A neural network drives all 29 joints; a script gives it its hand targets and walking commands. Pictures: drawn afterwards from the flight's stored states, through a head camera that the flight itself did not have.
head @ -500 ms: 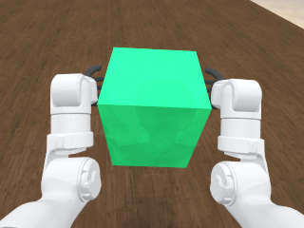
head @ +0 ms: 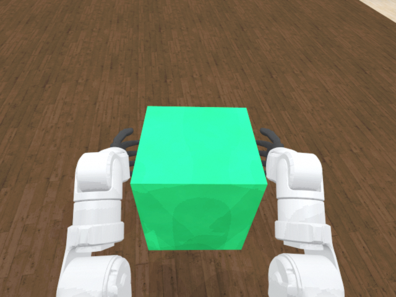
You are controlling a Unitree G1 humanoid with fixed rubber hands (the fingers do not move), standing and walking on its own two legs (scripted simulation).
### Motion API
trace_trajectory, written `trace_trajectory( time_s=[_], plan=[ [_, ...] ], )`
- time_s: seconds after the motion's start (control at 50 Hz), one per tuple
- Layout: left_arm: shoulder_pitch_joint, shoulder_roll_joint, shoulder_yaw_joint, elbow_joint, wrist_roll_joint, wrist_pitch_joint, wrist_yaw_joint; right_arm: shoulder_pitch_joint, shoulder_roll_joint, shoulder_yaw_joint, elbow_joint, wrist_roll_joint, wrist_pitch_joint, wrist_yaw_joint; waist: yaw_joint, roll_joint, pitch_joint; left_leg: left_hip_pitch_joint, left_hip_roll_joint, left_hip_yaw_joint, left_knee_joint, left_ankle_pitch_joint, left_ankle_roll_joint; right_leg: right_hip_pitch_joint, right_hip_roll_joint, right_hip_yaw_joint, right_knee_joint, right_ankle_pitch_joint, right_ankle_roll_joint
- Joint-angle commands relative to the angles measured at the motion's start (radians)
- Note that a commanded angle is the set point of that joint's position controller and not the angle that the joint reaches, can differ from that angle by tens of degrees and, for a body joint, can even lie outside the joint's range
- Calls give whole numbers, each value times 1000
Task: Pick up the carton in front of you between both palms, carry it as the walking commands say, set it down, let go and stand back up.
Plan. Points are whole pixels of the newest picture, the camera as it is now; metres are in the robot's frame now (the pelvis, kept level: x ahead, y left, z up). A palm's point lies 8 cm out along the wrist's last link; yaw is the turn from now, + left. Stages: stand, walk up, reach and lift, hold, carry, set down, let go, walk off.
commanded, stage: carry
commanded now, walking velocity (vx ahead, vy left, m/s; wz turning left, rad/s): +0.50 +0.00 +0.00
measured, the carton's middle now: (196, 180) +0.35 +0.01 +0.02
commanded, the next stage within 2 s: none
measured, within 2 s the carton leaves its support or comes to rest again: neither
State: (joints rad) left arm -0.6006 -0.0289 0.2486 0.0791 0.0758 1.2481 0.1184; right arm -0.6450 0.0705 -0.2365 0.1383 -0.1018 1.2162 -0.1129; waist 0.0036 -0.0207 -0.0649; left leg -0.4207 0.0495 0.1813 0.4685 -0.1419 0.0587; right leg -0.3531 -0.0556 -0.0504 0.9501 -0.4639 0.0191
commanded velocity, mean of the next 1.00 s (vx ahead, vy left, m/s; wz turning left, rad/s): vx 0.50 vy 0.00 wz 0.00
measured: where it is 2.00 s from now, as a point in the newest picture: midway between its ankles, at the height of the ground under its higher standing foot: (193, 134)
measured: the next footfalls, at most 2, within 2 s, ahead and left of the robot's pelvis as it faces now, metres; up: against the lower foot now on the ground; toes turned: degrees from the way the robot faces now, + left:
right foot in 0.32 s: +0.37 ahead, -0.12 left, +0.00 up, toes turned -10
left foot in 0.80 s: +0.67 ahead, +0.12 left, +0.00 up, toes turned +14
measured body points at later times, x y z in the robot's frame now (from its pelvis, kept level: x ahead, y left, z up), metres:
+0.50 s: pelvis +0.30 -0.04 +0.01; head +0.28 -0.05 +0.46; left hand +0.56 +0.12 +0.08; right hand +0.58 -0.18 +0.07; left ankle +0.25 +0.09 -0.66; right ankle +0.33 -0.11 -0.74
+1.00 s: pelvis +0.60 +0.03 +0.01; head +0.60 +0.05 +0.46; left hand +0.88 +0.18 +0.06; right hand +0.87 -0.12 +0.07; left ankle +0.63 +0.11 -0.74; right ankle +0.56 -0.11 -0.65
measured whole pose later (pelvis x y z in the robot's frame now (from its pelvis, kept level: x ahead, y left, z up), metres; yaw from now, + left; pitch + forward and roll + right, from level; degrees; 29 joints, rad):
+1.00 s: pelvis +0.60 +0.03 +0.01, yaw +0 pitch +4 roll -1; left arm -0.17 -0.14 0.11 -0.26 0.13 1.23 0.09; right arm -0.15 0.13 -0.12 -0.26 -0.11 1.20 -0.08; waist -0.02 -0.02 -0.10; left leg -0.31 0.06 0.24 0.40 -0.16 0.06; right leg -0.53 -0.11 -0.07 1.09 -0.29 0.00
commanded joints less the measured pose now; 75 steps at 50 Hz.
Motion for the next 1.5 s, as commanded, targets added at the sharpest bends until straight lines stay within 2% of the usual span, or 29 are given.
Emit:
trace_trajectory(
  time_s=[0.0,0.04,0.12,0.24,0.3,0.32,0.34,0.36,0.42,0.5,0.68,0.74,0.78,0.8,0.82,0.84,0.9,0.94,0.98,1.08,1.2,1.24,1.28,1.3,1.32,1.34,1.4,1.44,1.48],
  plan=[
    [-649,-1198,-704,-162,-430,-20,-248,-518,1107,614,-205,377,0,235,-29,120,-466,739,326,-433,-132,327,118,-433,-45,43,147,28,-13],
    [-585,-1212,-748,-245,-431,-34,-244,-490,1102,665,-335,381,-11,236,-27,146,-443,651,283,-307,-178,314,77,-350,-45,11,0,97,4],
    [-375,-1146,-819,-377,-382,-56,-226,-296,1046,753,-480,381,-19,251,-23,196,-415,615,219,-168,-202,316,70,-285,-22,-55,-216,212,21],
    [-96,-1034,-847,-418,-334,-29,-251,-6,986,794,-437,365,-4,287,-25,197,-291,520,194,-87,-182,356,24,-109,15,-128,-491,422,-5],
    [-16,-1015,-820,-384,-335,-15,-277,32,956,809,-439,367,12,294,-3,105,-316,300,136,8,82,282,-35,277,30,-178,-542,343,-33],
    [6,-993,-806,-370,-330,-11,-281,13,931,810,-446,373,19,296,18,-33,-366,145,100,21,316,29,-67,433,-150,69,-574,218,-59],
    [-3,-977,-788,-336,-318,-18,-285,-28,936,831,-472,389,32,296,24,-300,-389,-188,-29,-11,572,-267,-100,641,-367,487,-679,80,-195],
    [2,-998,-790,-330,-326,-22,-289,-52,932,839,-474,399,32,299,19,-279,-339,-312,-10,-119,710,-367,-73,601,-394,567,-727,147,-235],
    [-65,-1067,-817,-375,-356,-38,-293,-80,997,855,-471,420,9,305,8,-38,-290,-289,95,-189,696,-235,-42,397,-320,323,-736,259,-177],
    [-66,-1070,-843,-414,-383,-54,-298,-23,1022,859,-476,400,-18,289,6,-93,-267,-208,95,-125,461,-90,-74,290,-260,116,-828,159,-146],
    [-28,-941,-834,-433,-373,-18,-285,27,906,828,-488,375,18,263,16,-107,-150,-161,44,-13,67,124,-73,363,-194,-51,-800,403,-125],
    [-31,-925,-823,-407,-358,-3,-282,15,879,812,-471,375,35,267,16,-128,-132,-77,28,28,3,85,-50,390,-197,-71,-714,497,-100],
    [-47,-923,-825,-399,-356,3,-280,24,876,797,-445,375,39,272,-5,-77,-207,206,-34,99,-36,-9,-36,297,-140,-162,-460,641,-62],
    [-55,-910,-824,-397,-356,7,-279,39,874,789,-428,373,40,273,-32,3,-279,441,75,-66,-48,-87,-18,126,-109,-172,-236,521,-24],
    [-81,-937,-840,-420,-369,16,-277,32,868,774,-403,360,31,277,-38,289,-381,677,345,-541,-168,-247,123,-173,5,-152,102,287,35],
    [-102,-953,-844,-415,-376,14,-281,51,903,778,-386,366,25,279,-29,356,-352,705,388,-693,-255,-95,162,-360,55,-54,250,-14,19],
    [-115,-1051,-856,-414,-390,-24,-288,-20,1011,817,-465,405,-4,289,-19,80,-340,531,335,-423,-208,55,89,-358,-83,55,283,100,-32],
    [-110,-1075,-873,-434,-382,-48,-282,-41,1043,837,-489,420,-24,298,-14,111,-330,422,290,-290,-266,-25,49,-286,-91,29,175,199,-25],
    [-80,-1094,-887,-440,-368,-65,-271,-13,1040,843,-495,427,-36,305,-14,155,-311,402,267,-217,-309,-66,52,-285,-90,0,81,256,-13],
    [-16,-1047,-887,-483,-349,-70,-255,37,976,849,-540,429,-37,307,-19,149,-242,474,224,-112,-319,101,65,-324,-68,-75,-219,367,11],
    [-11,-950,-868,-506,-364,-20,-261,72,885,817,-539,389,5,283,-23,173,-151,519,212,-35,-283,236,35,-228,-32,-141,-443,459,-26],
    [-19,-926,-853,-493,-365,-3,-266,66,867,810,-524,379,20,278,-22,180,-144,527,209,-10,-206,321,18,-140,-10,-171,-491,429,-43],
    [-11,-913,-834,-456,-367,8,-272,54,856,809,-513,373,33,275,2,120,-226,396,144,64,83,402,-24,196,53,-231,-519,330,-50],
    [5,-906,-822,-441,-362,11,-273,34,840,807,-514,375,38,274,25,-4,-298,235,116,59,329,183,-53,385,-105,-19,-560,209,-62],
    [-14,-900,-804,-412,-350,2,-277,-7,870,828,-537,389,50,272,27,-289,-384,-115,-14,13,639,-94,-103,649,-362,454,-667,70,-204],
    [2,-939,-810,-396,-359,-2,-280,-24,874,829,-523,393,47,276,23,-285,-343,-259,-39,-103,772,-329,-84,631,-386,559,-743,251,-231],
    [-83,-1045,-839,-453,-388,-29,-291,-57,982,851,-514,406,11,282,8,-38,-329,-259,91,-187,757,-197,-37,478,-309,243,-689,480,-155],
    [-99,-1071,-848,-471,-398,-47,-296,-57,1019,870,-524,404,-9,277,5,-75,-329,-197,93,-156,658,-109,-47,402,-267,125,-732,413,-120],
    [-72,-1062,-851,-484,-404,-53,-300,-21,1029,875,-529,395,-24,267,8,-105,-314,-205,87,-125,573,-61,-61,393,-249,64,-768,369,-125]
  ],
)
